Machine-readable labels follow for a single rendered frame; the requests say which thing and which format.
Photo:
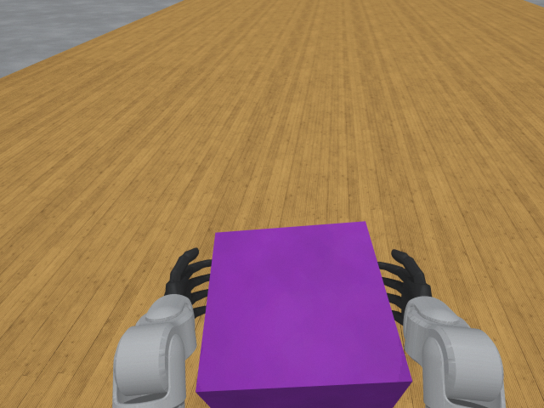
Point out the robot right hand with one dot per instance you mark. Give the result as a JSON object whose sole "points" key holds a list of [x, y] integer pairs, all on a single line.
{"points": [[413, 285]]}

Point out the left robot forearm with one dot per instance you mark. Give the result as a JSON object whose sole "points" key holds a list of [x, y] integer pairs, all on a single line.
{"points": [[149, 363]]}

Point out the carton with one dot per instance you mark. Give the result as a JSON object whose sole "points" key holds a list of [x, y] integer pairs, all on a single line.
{"points": [[299, 317]]}

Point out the robot left hand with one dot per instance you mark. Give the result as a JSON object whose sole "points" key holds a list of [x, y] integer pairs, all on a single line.
{"points": [[180, 282]]}

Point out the right robot forearm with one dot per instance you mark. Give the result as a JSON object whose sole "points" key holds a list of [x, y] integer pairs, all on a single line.
{"points": [[461, 366]]}

